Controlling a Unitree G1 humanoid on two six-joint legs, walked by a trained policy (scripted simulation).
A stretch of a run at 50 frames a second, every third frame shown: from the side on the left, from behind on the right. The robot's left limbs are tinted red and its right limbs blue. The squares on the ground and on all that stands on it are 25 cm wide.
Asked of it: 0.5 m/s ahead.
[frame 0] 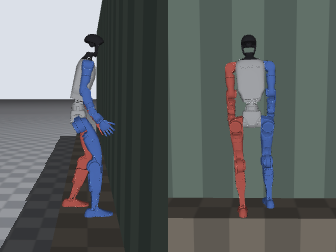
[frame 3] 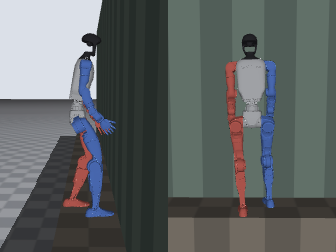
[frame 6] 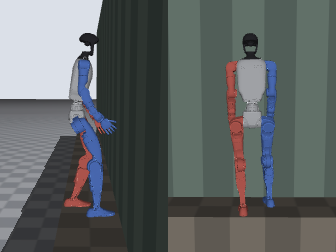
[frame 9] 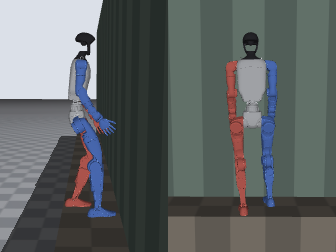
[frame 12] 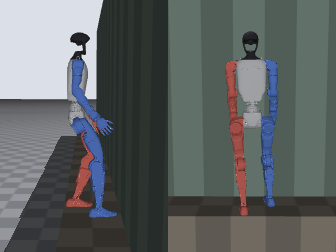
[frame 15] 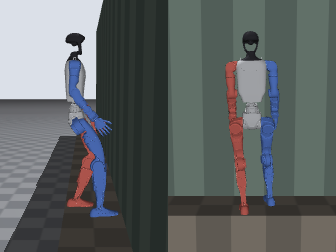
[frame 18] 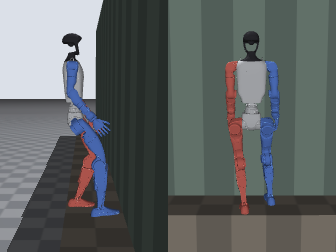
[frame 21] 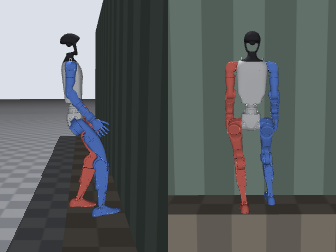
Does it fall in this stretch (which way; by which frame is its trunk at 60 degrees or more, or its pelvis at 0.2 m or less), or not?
no
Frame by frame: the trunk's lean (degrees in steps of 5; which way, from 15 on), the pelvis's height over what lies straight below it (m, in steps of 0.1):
0: 15 forward, 0.8
3: 15 forward, 0.8
6: 10, 0.8
9: 10, 0.8
12: 5, 0.8
15: 0, 0.8
18: 0, 0.8
21: 5, 0.8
